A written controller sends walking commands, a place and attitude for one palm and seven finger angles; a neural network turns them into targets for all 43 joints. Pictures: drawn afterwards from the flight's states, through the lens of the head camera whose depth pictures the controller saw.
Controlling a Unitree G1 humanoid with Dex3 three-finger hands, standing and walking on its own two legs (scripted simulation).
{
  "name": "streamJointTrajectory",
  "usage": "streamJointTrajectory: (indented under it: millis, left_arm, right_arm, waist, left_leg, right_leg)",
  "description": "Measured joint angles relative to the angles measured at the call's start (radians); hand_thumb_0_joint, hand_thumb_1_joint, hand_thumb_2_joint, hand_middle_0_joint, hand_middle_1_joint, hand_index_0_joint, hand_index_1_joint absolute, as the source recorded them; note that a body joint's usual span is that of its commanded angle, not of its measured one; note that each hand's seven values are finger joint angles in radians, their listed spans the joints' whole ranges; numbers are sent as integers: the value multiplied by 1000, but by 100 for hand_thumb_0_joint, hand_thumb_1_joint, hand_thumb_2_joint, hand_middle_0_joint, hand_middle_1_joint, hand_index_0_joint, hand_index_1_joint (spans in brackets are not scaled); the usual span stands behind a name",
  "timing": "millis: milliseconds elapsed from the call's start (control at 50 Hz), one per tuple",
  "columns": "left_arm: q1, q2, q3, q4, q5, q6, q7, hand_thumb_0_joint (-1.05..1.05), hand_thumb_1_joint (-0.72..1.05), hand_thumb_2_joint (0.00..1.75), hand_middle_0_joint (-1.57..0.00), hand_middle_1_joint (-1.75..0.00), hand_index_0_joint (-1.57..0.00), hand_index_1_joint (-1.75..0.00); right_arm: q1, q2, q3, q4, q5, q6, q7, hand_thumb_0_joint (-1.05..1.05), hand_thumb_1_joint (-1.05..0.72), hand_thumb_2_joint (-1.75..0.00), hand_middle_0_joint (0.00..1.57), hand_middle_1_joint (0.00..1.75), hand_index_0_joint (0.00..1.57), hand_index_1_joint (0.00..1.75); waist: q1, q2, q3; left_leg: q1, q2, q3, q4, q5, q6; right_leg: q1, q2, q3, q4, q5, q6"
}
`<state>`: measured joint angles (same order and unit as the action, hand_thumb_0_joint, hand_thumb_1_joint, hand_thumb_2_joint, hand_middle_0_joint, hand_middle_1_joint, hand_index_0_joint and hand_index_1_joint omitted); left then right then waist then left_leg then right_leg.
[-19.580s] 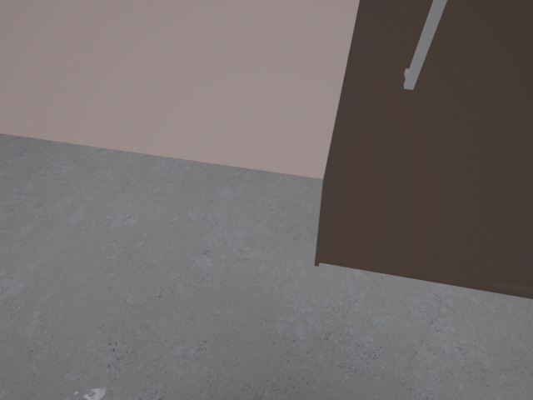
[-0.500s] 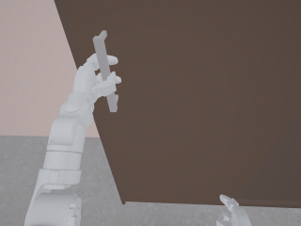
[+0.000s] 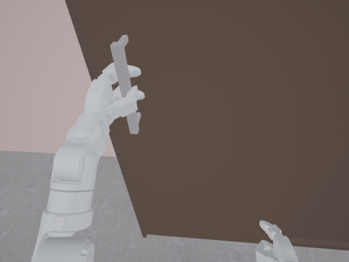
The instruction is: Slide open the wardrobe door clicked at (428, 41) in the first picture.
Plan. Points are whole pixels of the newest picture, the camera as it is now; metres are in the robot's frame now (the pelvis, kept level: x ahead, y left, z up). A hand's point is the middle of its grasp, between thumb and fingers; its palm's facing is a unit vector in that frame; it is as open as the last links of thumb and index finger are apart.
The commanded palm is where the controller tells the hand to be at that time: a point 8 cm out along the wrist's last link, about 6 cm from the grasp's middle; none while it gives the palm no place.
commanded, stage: tug the door sideways, standing still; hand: left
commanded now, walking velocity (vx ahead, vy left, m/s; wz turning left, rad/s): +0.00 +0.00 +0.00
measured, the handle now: (129, 89) +0.41 +0.14 +0.22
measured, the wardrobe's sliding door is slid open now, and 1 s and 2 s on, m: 0.00 0.00 0.08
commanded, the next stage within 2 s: step sideways, sliding the door along in 0.56 s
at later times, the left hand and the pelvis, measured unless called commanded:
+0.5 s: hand (135, 101) +0.36 +0.11 +0.23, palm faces +0.06 -1.00 -0.05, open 5.8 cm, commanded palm +0.33 +0.10 +0.23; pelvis -0.04 +0.01 +0.00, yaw +3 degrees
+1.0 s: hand (139, 102) +0.37 +0.11 +0.22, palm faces +0.18 -0.98 -0.06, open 5.9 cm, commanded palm +0.35 +0.10 +0.23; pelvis -0.04 -0.04 -0.02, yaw +4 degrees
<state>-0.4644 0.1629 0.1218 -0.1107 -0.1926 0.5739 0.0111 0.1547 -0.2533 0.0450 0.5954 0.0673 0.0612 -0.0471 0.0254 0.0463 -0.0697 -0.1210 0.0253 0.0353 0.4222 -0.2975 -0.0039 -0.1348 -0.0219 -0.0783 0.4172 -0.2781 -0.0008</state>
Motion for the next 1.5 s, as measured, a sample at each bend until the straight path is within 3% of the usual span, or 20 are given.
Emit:
streamJointTrajectory:
  millis: [120,380,680,700,780,840,920,960,1020,1080,1120,1160,1180,1220,1260,1300,1400,1500]
  left_arm:
    - [-65,-45,-46,61,37,-10,45,1,75,84,-38,-139,-33,-134]
    - [-195,-77,-104,256,79,-87,103,0,77,83,-37,-139,-28,-139]
    - [-305,-74,-139,444,64,-180,135,0,79,82,-36,-139,-26,-140]
    - [-300,-60,-134,457,61,-209,122,0,78,82,-36,-139,-26,-140]
    - [-243,22,-124,487,72,-426,104,-1,74,82,-39,-139,-28,-139]
    - [-216,46,-105,461,68,-519,112,-2,73,83,-41,-140,-28,-139]
    - [-211,48,-86,406,62,-568,125,-2,74,84,-44,-140,-28,-139]
    - [-222,45,-74,381,66,-577,132,-2,75,85,-44,-140,-26,-139]
    - [-231,18,-59,347,80,-598,140,-2,77,86,-45,-140,-23,-139]
    - [-237,0,-75,293,108,-605,138,-2,78,86,-45,-140,-21,-138]
    - [-236,-4,-92,258,122,-619,137,-3,77,86,-45,-140,-21,-136]
    - [-233,-7,-107,224,131,-631,136,-3,77,85,-46,-140,-20,-135]
    - [-232,-6,-110,207,132,-634,135,-3,77,85,-46,-140,-20,-134]
    - [-244,8,-111,183,116,-641,126,-4,77,85,-46,-140,-20,-132]
    - [-244,20,-102,157,109,-645,114,-4,77,85,-46,-140,-20,-131]
    - [-230,23,-97,134,111,-651,104,-4,77,85,-46,-140,-20,-130]
    - [-195,26,-100,81,133,-644,74,-4,77,86,-46,-141,-21,-130]
    - [-139,66,-59,38,126,-635,71,-5,76,86,-46,-141,-22,-129]
  right_arm:
    - [-24,12,1,14,-9,0,3,1,-90,-90,20,30,20,30]
    - [-17,60,25,27,-18,-3,17,1,-90,-90,20,30,20,30]
    - [42,53,18,92,-17,-49,18,1,-90,-90,20,30,20,30]
    - [38,51,22,95,-23,-48,14,1,-90,-90,20,30,20,30]
    - [16,57,19,81,-44,-55,-14,1,-90,-90,21,30,20,30]
    - [25,67,-1,67,-48,-65,-33,1,-90,-90,20,30,20,30]
    - [47,69,-16,71,-44,-67,-32,1,-90,-90,20,30,20,30]
    - [54,64,-19,69,-36,-65,-24,1,-90,-90,20,30,20,30]
    - [36,54,-38,93,-28,-57,-21,1,-90,-90,20,30,20,30]
    - [13,45,-63,102,-31,-59,-20,1,-90,-90,20,30,20,30]
    - [-3,38,-73,87,-36,-58,-16,1,-90,-90,20,30,20,30]
    - [-21,30,-78,63,-38,-56,-11,1,-91,-90,20,30,20,30]
    - [-32,21,-81,47,-37,-57,-6,1,-91,-90,20,30,20,30]
    - [-75,21,-100,24,-33,-60,15,1,-91,-90,20,30,20,30]
    - [-123,33,-108,11,-31,-59,43,1,-91,-90,20,30,20,30]
    - [-154,46,-103,1,-30,-58,63,1,-91,-90,20,30,19,30]
    - [-149,91,-74,-42,-29,-66,80,1,-91,-90,20,30,20,30]
    - [-116,115,-45,-78,-25,-106,81,1,-90,-90,20,30,20,30]
  waist:
    - [22,-3,10]
    - [31,-7,41]
    - [28,-17,59]
    - [23,-17,54]
    - [-9,-17,55]
    - [-19,-8,85]
    - [8,0,140]
    - [23,-1,166]
    - [15,13,205]
    - [38,-15,253]
    - [52,-36,275]
    - [62,-51,283]
    - [68,-43,280]
    - [71,-41,303]
    - [73,-38,342]
    - [80,-24,360]
    - [136,-6,373]
    - [175,21,371]
  left_leg:
    - [-19,-12,-24,27,-4,3]
    - [-41,-28,-42,64,7,13]
    - [-66,-43,-42,59,42,23]
    - [-74,-43,-39,61,43,24]
    - [-111,-38,-9,78,36,26]
    - [-127,-26,-15,98,26,23]
    - [-135,5,-37,142,1,-10]
    - [-155,17,-51,203,-33,-28]
    - [-229,29,-71,399,-119,-2]
    - [-284,-3,-42,558,-177,1]
    - [-278,-11,4,495,-152,-1]
    - [-236,-9,53,322,-40,3]
    - [-198,7,66,217,74,22]
    - [-176,20,67,197,16,18]
    - [-161,34,58,216,-27,4]
    - [-142,66,39,202,-27,-17]
    - [-77,165,2,124,-4,-74]
    - [-8,250,-21,93,-15,-138]
  right_leg:
    - [-6,-13,-23,23,-10,2]
    - [-14,-30,-39,47,2,9]
    - [-37,-45,-38,43,35,14]
    - [-48,-44,-34,47,36,16]
    - [-130,-31,14,142,-29,6]
    - [-175,10,31,280,-110,-9]
    - [-153,51,18,257,-136,-23]
    - [-119,56,9,173,-26,-39]
    - [-106,76,-42,190,-56,-87]
    - [-80,62,-57,162,-69,-104]
    - [-73,47,-64,143,-62,-105]
    - [-91,38,-68,163,-70,-105]
    - [-125,45,-68,223,-76,-97]
    - [-233,55,-12,487,-124,-59]
    - [-321,56,48,724,-184,-47]
    - [-386,34,69,817,-191,-32]
    - [-425,-45,71,669,-72,14]
    - [-319,-46,24,429,-4,33]
